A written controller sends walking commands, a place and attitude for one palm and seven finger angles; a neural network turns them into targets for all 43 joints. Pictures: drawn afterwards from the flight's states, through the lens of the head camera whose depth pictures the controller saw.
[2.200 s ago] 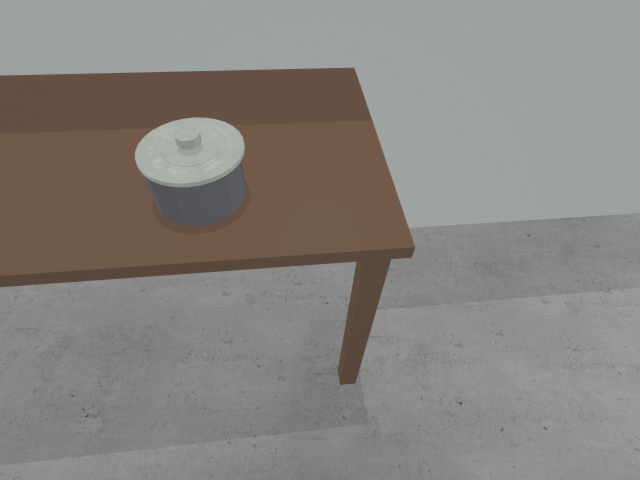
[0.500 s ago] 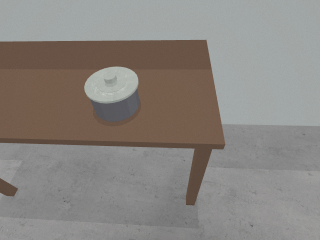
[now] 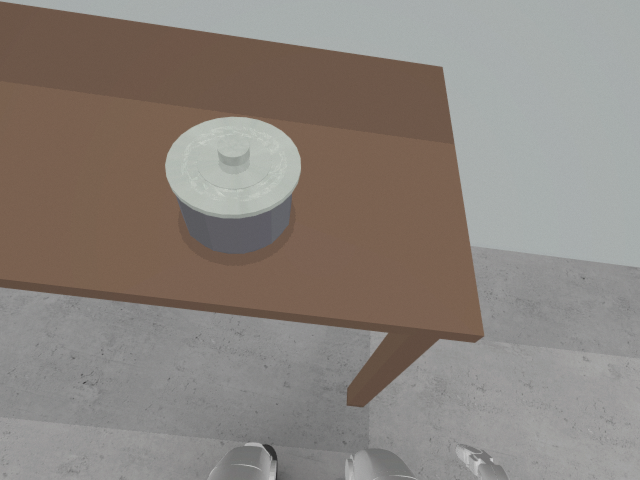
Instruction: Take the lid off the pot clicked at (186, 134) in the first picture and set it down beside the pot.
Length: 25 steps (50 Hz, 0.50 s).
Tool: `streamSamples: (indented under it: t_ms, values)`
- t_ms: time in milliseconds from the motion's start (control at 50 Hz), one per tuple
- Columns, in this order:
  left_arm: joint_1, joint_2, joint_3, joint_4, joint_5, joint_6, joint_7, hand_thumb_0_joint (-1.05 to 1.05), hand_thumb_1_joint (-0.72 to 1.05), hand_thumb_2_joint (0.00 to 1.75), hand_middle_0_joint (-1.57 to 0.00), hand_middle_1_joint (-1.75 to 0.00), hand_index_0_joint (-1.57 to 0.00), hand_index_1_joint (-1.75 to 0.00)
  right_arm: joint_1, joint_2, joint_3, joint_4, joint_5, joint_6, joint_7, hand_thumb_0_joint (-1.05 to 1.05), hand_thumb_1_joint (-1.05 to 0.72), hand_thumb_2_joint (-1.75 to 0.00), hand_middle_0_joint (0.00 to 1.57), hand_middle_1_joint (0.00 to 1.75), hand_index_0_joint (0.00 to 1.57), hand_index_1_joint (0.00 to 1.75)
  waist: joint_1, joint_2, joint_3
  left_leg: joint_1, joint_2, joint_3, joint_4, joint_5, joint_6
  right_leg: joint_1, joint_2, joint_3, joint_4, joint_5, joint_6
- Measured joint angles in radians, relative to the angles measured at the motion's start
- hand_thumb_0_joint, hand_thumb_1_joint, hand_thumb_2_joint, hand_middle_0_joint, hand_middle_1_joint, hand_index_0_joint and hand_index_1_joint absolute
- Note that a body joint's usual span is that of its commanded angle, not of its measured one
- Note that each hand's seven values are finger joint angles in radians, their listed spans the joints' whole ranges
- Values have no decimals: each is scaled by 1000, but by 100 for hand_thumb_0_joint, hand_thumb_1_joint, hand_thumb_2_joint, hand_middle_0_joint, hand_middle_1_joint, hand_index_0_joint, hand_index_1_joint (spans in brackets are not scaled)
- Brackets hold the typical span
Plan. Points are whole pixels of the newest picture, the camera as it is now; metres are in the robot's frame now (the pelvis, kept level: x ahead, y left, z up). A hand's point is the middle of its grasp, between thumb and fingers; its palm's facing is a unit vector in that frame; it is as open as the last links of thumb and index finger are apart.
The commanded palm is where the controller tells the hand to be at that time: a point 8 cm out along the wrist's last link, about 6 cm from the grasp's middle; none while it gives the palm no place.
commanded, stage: come to a stop and stand still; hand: left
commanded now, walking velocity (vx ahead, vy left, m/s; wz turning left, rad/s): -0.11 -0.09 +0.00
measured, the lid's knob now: (233, 150) +0.48 +0.17 +0.09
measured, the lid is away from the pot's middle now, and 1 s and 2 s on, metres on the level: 0.00 0.00 0.00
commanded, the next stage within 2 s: look again from close up in 0.90 s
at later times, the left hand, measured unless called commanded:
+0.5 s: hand out of the picture +0.02 +0.15 -0.17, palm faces -0.02 -0.97 -0.25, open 7.3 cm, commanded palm none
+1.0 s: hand out of the picture -0.06 +0.11 -0.17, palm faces +0.02 -0.98 -0.18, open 7.3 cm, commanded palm none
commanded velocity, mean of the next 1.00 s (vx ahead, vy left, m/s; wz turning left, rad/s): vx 0.00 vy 0.00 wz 0.00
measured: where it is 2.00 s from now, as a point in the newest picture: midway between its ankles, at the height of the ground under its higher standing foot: outside the picture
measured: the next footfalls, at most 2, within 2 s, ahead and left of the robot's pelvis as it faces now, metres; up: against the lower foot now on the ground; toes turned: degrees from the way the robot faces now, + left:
right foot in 0.26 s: -0.04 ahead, -0.15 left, +0.00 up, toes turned -2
left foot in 0.46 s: +0.03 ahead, +0.08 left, +0.00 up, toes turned +2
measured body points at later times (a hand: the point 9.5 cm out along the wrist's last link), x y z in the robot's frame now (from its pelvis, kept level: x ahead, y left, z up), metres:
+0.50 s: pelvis -0.05 -0.03 -0.01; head -0.07 -0.05 +0.43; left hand +0.02 +0.20 -0.15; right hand -0.06 -0.27 -0.18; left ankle -0.01 +0.08 -0.73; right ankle -0.08 -0.15 -0.73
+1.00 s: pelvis -0.05 -0.06 +0.00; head -0.06 -0.06 +0.45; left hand -0.06 +0.16 -0.15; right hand -0.07 -0.28 -0.16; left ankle -0.01 +0.08 -0.73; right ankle -0.08 -0.15 -0.73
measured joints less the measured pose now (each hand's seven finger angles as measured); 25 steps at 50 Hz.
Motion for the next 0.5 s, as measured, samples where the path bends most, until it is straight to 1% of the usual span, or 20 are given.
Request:
streamSamples:
  t_ms: [40, 80, 140, 200, 240, 260, 280, 320, 340, 380, 400, 420, 460, 480, 500]
  values:
    - [-30, 13, 3, -22, 3, 1, -9, 0, 91, 90, -20, -30, -20, -30, 1, 5, 1, 1, 0, 1, 1, 1, -91, -90, 20, 30, 20, 30, -7, 3, -7, -3, 6, -1, -23, 20, -1, -28, -11, 9, -3, 41, 9]
    - [-51, 19, 5, -36, 7, 6, -15, 0, 91, 90, -20, -30, -20, -30, 6, 7, -1, 2, -2, 3, 4, 1, -91, -90, 21, 30, 20, 30, -16, 9, -18, -7, 12, -2, -36, 35, -4, -30, -24, 12, -36, 68, 14]
    - [-64, 15, 0, -44, 11, 14, -23, 0, 91, 90, -20, -30, -20, -30, 22, 3, -9, 7, -5, 9, 11, 1, -91, -90, 21, 30, 20, 30, -32, 28, -40, -16, 19, -6, -46, 52, -9, 17, -44, -4, -170, 67, 12]
    - [-33, -1, -27, -45, 8, 10, -25, 0, 91, 90, -20, -30, -20, -30, 60, -21, -24, 6, -10, 17, 34, 1, -91, -90, 21, 30, 20, 30, -36, 61, -99, -48, 35, 6, -5, 40, -23, 98, -55, -44, -398, 48, -23]
    - [-1, -16, -40, -45, 12, 5, -27, 0, 91, 90, -20, -30, -20, -30, 96, -39, -36, -12, -14, 25, 38, 1, -90, -90, 21, 30, 20, 30, -50, 87, -139, -70, 34, 11, 33, 24, -28, 160, -46, -64, -527, 60, -49]
    - [16, -19, -45, -50, 14, 0, -27, 0, 91, 90, -20, -30, -20, -30, 113, -46, -40, -23, -14, 28, 38, 1, -90, -90, 21, 30, 20, 30, -54, 89, -155, -85, 28, 18, 59, 14, -30, 191, -43, -65, -601, 80, -68]
    - [25, -30, -48, -49, 17, -6, -23, 0, 91, 90, -20, -30, -20, -30, 124, -56, -46, -27, -13, 30, 37, 1, -90, -90, 21, 30, 20, 30, -55, 102, -156, -101, 27, 17, 99, -18, -35, 191, -41, -60, -611, 123, -75]
    - [36, -62, -70, -38, 23, -9, -18, 0, 91, 90, -20, -30, -20, -30, 154, -81, -59, -28, -12, 41, 35, 1, -91, -90, 20, 30, 20, 30, -72, 155, -147, -125, 23, -27, 221, -150, -49, 201, -26, -85, -580, 113, -64]
    - [44, -77, -79, -32, 24, -11, -18, 0, 91, 90, -20, -30, -20, -30, 177, -89, -63, -27, -12, 45, 35, 1, -91, -90, 20, 30, 20, 30, -80, 175, -152, -132, 18, -42, 289, -188, -54, 213, -22, -98, -582, 106, -61]
    - [61, -98, -87, -24, 23, -20, -14, 0, 91, 90, -20, -30, -20, -30, 222, -91, -62, -16, -11, 48, 34, 1, -91, -90, 20, 30, 20, 30, -83, 182, -164, -116, 8, -46, 381, -224, -59, 231, -22, -105, -593, 103, -59]
    - [67, -103, -88, -20, 23, -23, -12, 0, 91, 90, -20, -30, -20, -30, 243, -85, -58, -10, -9, 47, 34, 1, -91, -90, 20, 30, 20, 30, -83, 172, -169, -90, 4, -41, 379, -235, -60, 237, -26, -103, -596, 105, -59]
    - [71, -105, -88, -17, 23, -25, -11, 0, 91, 90, -20, -30, -21, -30, 263, -76, -54, -6, -6, 43, 33, 1, -91, -90, 20, 30, 20, 30, -84, 157, -175, -51, 2, -34, 337, -230, -62, 239, -31, -99, -594, 106, -60]
    - [73, -105, -88, -16, 18, -26, -12, 0, 91, 90, -21, -30, -21, -30, 303, -62, -42, -4, -4, 26, 34, 1, -91, -90, 20, 30, 19, 30, -84, 136, -182, 48, 5, -31, 164, -160, -61, 224, -34, -95, -570, 97, -58]
    - [64, -104, -88, -12, 13, -24, -12, 0, 91, 90, -21, -30, -21, -30, 312, -53, -36, 7, -7, 15, 32, 1, -91, -90, 20, 30, 19, 29, -86, 123, -177, 57, 0, -31, 134, -136, -56, 212, -39, -94, -552, 91, -56]
    - [53, -105, -87, -7, 7, -22, -11, 0, 91, 90, -21, -30, -21, -30, 315, -44, -29, 21, -9, 9, 30, 1, -91, -90, 20, 30, 19, 29, -82, 110, -167, 59, -5, -25, 129, -129, -52, 209, -44, -87, -547, 92, -55]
